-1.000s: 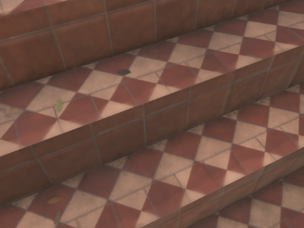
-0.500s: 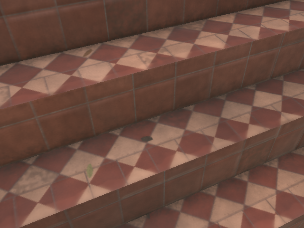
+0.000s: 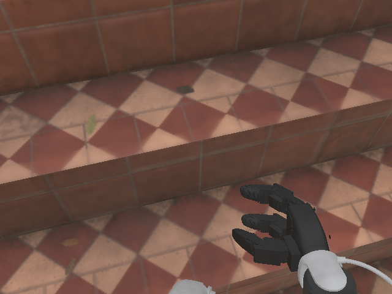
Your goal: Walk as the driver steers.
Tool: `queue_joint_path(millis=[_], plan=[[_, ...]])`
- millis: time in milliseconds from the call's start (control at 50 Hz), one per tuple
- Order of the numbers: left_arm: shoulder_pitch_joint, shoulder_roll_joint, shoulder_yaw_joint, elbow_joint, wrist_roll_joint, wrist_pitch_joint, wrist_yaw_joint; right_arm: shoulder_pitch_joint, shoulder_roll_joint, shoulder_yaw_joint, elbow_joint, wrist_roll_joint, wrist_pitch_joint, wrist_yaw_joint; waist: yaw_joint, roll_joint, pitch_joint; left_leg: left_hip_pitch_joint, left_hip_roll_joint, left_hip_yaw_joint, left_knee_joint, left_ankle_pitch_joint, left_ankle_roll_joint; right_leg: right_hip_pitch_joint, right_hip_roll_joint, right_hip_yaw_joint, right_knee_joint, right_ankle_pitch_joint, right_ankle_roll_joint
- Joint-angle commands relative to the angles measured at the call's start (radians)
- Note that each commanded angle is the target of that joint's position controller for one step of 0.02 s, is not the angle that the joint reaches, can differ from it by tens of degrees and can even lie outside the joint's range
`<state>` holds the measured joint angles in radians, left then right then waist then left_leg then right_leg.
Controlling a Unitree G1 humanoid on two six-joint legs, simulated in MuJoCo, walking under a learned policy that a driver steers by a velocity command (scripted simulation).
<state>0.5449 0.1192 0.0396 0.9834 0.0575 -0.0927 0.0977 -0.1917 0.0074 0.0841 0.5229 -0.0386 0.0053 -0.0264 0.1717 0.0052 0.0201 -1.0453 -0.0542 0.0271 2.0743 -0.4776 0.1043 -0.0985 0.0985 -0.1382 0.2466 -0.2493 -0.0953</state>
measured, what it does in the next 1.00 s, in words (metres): climbs: left foot 0.22 m higher, then right foot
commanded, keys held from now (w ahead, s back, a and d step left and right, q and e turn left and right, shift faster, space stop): w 1.00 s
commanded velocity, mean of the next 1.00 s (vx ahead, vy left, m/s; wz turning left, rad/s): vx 0.50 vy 0.00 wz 0.00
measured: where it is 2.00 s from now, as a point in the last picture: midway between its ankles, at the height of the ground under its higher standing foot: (312, 239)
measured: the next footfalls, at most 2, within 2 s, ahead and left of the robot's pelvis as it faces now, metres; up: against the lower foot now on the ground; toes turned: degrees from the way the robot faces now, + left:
left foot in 0.30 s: +0.12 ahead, +0.11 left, +0.22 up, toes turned +3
right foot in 0.80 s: +0.23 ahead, -0.17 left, +0.22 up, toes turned -9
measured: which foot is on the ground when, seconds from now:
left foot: up 0.00-0.28, down 0.30-0.78, up 0.80-1.00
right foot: down 0.00-0.32, up 0.34-0.78, down 0.80-1.00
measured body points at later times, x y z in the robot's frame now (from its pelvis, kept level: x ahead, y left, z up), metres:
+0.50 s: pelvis +0.04 +0.02 +0.14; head +0.02 -0.02 +0.59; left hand +0.25 +0.23 +0.10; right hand +0.09 -0.23 -0.02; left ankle +0.08 +0.10 -0.53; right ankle +0.06 -0.13 -0.35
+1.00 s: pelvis +0.16 -0.12 +0.19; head +0.14 -0.13 +0.64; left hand +0.16 +0.12 +0.06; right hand +0.32 -0.34 +0.09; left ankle +0.09 -0.02 -0.32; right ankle +0.19 -0.16 -0.53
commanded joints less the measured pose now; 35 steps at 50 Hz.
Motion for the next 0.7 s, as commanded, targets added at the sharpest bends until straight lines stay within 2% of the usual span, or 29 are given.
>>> queue_joint_path(millis=[20,40,80,100,120,140,160,180,200,220,240,260,280,300,320,340,360,380,400,420,440,460,500,520,580,620,640,680,700], plan=[[0.14,0.141,0.051,-0.016,-0.005,-0.017,-0.015,-0.146,-0.12,-0.061,-0.12,-0.001,0.002,-0.006,-0.062,0.05,-0.134,-0.43,0.117,-0.001,0.115,0.029,0.012,0.574,-0.424,0.333,-0.076,0.359,-0.14],[0.182,0.12,0.05,0.001,0.005,-0.016,-0.017,-0.185,-0.101,-0.057,-0.136,-0.001,-0.002,-0.005,-0.037,0.008,-0.101,-0.497,0.116,-0.009,0.171,-0.024,0.024,0.599,-0.424,0.342,-0.073,0.345,-0.154],[0.195,0.118,0.052,-0.002,0.017,-0.017,-0.023,-0.244,-0.072,-0.051,-0.181,0.009,-0.006,-0.001,-0.026,-0.02,-0.028,-0.585,0.123,-0.017,0.256,-0.117,0.035,0.554,-0.437,0.359,-0.107,0.217,-0.182],[0.177,0.113,0.048,-0.006,0.015,-0.017,-0.027,-0.261,-0.059,-0.046,-0.201,0.015,-0.007,0.003,-0.036,-0.014,0.014,-0.589,0.132,-0.002,0.248,-0.133,0.037,0.492,-0.432,0.351,-0.147,0.142,-0.18],[0.137,0.091,0.038,-0.009,0.002,-0.014,-0.016,-0.239,-0.028,-0.03,-0.218,-0.004,-0.007,0.015,-0.074,0.005,0.049,-0.481,0.166,-0.055,0.167,-0.103,0.064,0.356,-0.419,0.333,-0.192,0.198,-0.156],[0.098,0.109,0.036,-0.015,-0.006,-0.01,-0.016,-0.192,-0.029,-0.027,-0.211,0.007,-0.001,0.021,-0.109,0.004,0.048,-0.382,0.162,-0.015,0.077,-0.066,0.069,0.28,-0.389,0.265,-0.229,0.206,-0.132],[0.035,0.116,0.029,-0.031,-0.034,0.002,-0.022,-0.136,-0.028,-0.012,-0.179,0.032,0.004,0.026,-0.123,0.015,0.055,-0.096,0.135,0.12,-0.212,-0.078,0.074,0.081,-0.337,0.135,-0.332,0.366,-0.115],[-0.016,0.099,0.018,-0.044,-0.044,0.015,-0.027,-0.089,-0.016,-0.004,-0.149,0.051,0.009,0.015,-0.152,-0.027,0.062,0.226,0.074,0.196,-0.416,-0.17,0.086,-0.119,-0.279,0.027,-0.319,0.764,-0.102],[-0.02,0.126,0.005,-0.076,-0.057,0.013,-0.027,-0.028,-0.044,-0.023,-0.107,0.085,0.0,0.004,-0.157,-0.068,-0.003,0.419,-0.029,0.271,-0.516,-0.264,0.063,-0.149,-0.274,0.013,-0.175,1.508,-0.112],[0.117,0.117,-0.003,-0.05,-0.072,0.022,-0.028,-0.053,-0.018,-0.02,-0.086,0.094,-0.021,-0.009,-0.088,-0.127,-0.108,0.553,-0.077,0.287,-0.508,-0.243,0.075,-0.122,-0.291,0.075,-0.043,1.951,-0.068],[0.115,0.2,0.015,-0.054,-0.082,0.028,-0.027,0.064,-0.024,-0.03,-0.057,0.107,-0.023,-0.017,-0.133,-0.236,-0.231,0.608,-0.085,0.218,-0.617,-0.198,0.069,-0.048,-0.299,0.063,0.05,1.92,-0.06],[0.086,0.285,0.037,-0.079,-0.099,0.019,-0.039,0.221,-0.081,-0.051,-0.001,0.086,-0.009,-0.025,-0.188,-0.278,-0.35,0.701,-0.095,0.2,-0.677,-0.178,0.051,0.006,-0.317,0.048,0.136,1.856,-0.078],[0.036,0.342,0.053,-0.108,-0.12,0.004,-0.052,0.338,-0.147,-0.075,0.057,0.065,0.006,-0.025,-0.242,-0.248,-0.409,0.788,-0.129,0.191,-0.799,-0.157,0.025,0.043,-0.316,0.038,0.219,1.789,-0.104],[-0.025,0.325,0.053,-0.148,-0.118,-0.007,-0.06,0.428,-0.194,-0.098,0.119,0.047,0.017,-0.023,-0.271,-0.176,-0.404,0.868,-0.147,0.142,-0.918,-0.197,0.013,-0.006,-0.301,0.063,0.349,1.641,-0.129],[-0.113,0.269,0.048,-0.189,-0.087,-0.007,-0.06,0.476,-0.212,-0.117,0.163,0.024,0.025,-0.018,-0.295,-0.083,-0.318,0.88,-0.114,-0.04,-1.114,-0.276,0.049,-0.146,-0.264,0.111,0.531,1.215,-0.13],[-0.31,0.148,0.024,-0.31,-0.049,0.016,-0.088,0.432,-0.3,-0.148,0.202,-0.01,0.048,-0.049,-0.283,0.309,-0.224,0.708,0.138,-0.654,-1.458,-0.635,0.222,-0.501,-0.038,0.148,1.007,0.274,-0.068],[-0.537,0.042,0.0,-0.448,0.009,0.019,-0.096,0.359,-0.281,-0.154,0.144,-0.03,0.035,-0.06,-0.326,0.127,-0.098,0.512,0.22,-0.852,-1.604,-0.678,0.257,-0.676,0.053,0.436,1.467,0.123,-0.034],[-0.598,-0.071,-0.034,-0.556,0.012,0.034,-0.093,0.247,-0.25,-0.142,0.152,-0.021,0.017,-0.065,-0.227,0.125,0.018,0.362,0.251,-0.802,-1.574,-0.682,0.234,-0.841,0.04,0.468,1.659,0.116,-0.019],[-0.523,-0.097,-0.052,-0.567,0.02,0.044,-0.081,0.242,-0.176,-0.121,0.193,-0.014,-0.009,-0.06,-0.142,0.058,0.109,0.25,0.271,-0.713,-1.54,-0.628,0.175,-0.897,0.01,0.445,1.682,0.079,-0.015],[-0.409,-0.073,-0.045,-0.536,0.017,0.045,-0.076,0.259,-0.134,-0.108,0.248,-0.017,-0.032,-0.059,-0.071,-0.003,0.114,0.246,0.252,-0.615,-1.524,-0.492,0.135,-0.891,-0.01,0.438,1.679,0.088,0.008],[-0.25,-0.037,-0.034,-0.453,0.01,0.057,-0.07,0.281,-0.13,-0.106,0.28,-0.02,-0.046,-0.05,-0.028,-0.033,0.072,0.26,0.227,-0.503,-1.514,-0.347,0.124,-0.859,0.013,0.358,1.751,0.164,0.032],[-0.183,-0.016,-0.025,-0.415,-0.009,0.07,-0.069,0.309,-0.154,-0.11,0.312,-0.016,-0.061,-0.045,-0.008,-0.017,0.049,0.271,0.22,-0.428,-1.533,-0.291,0.122,-0.852,0.015,0.328,1.796,0.208,0.05],[-0.211,0.013,-0.015,-0.409,-0.04,0.09,-0.076,0.325,-0.225,-0.124,0.342,0.007,-0.093,-0.037,-0.004,0.005,0.067,0.266,0.238,-0.366,-1.6,-0.301,0.124,-0.876,-0.017,0.305,1.783,0.245,0.066],[-0.251,0.027,-0.014,-0.428,-0.04,0.096,-0.079,0.31,-0.266,-0.134,0.333,0.017,-0.104,-0.033,-0.002,-0.004,0.087,0.258,0.243,-0.326,-1.625,-0.325,0.12,-0.88,-0.054,0.287,1.685,0.24,0.075],[-0.345,0.039,-0.013,-0.45,-0.035,0.107,-0.089,0.388,-0.298,-0.15,0.333,0.039,-0.127,-0.043,-0.058,-0.043,0.061,0.379,0.281,-0.338,-1.633,-0.33,0.132,-0.883,-0.142,0.243,1.5,0.322,0.083],[-0.383,0.042,-0.008,-0.462,-0.028,0.106,-0.098,0.465,-0.321,-0.172,0.335,0.032,-0.13,-0.045,-0.107,-0.003,0.024,0.553,0.305,-0.352,-1.639,-0.358,0.142,-0.927,-0.185,0.214,1.392,0.332,0.071],[-0.384,0.056,-0.011,-0.459,-0.034,0.102,-0.108,0.499,-0.338,-0.18,0.327,0.027,-0.126,-0.045,-0.131,0.032,-0.002,0.626,0.31,-0.331,-1.68,-0.397,0.149,-0.904,-0.202,0.147,1.259,0.255,0.059],[-0.437,0.07,-0.008,-0.479,-0.025,0.092,-0.123,0.524,-0.332,-0.195,0.317,0.006,-0.11,-0.052,-0.168,0.075,0.01,0.689,0.301,-0.327,-1.692,-0.42,0.131,-0.831,-0.231,0.103,1.034,0.171,0.056],[-0.436,0.059,-0.019,-0.492,-0.05,0.086,-0.132,0.526,-0.362,-0.205,0.29,0.004,-0.097,-0.069,-0.169,0.147,-0.01,0.689,0.292,-0.292,-1.746,-0.393,0.098,-0.685,-0.237,0.111,0.8,-0.077,0.054]])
